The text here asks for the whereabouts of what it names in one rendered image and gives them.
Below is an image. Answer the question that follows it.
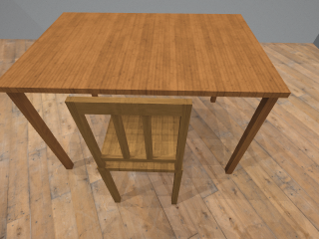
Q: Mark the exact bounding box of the chair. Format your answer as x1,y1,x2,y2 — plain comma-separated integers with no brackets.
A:
65,96,192,205

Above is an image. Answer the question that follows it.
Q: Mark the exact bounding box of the table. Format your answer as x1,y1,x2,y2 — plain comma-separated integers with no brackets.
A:
0,12,291,174

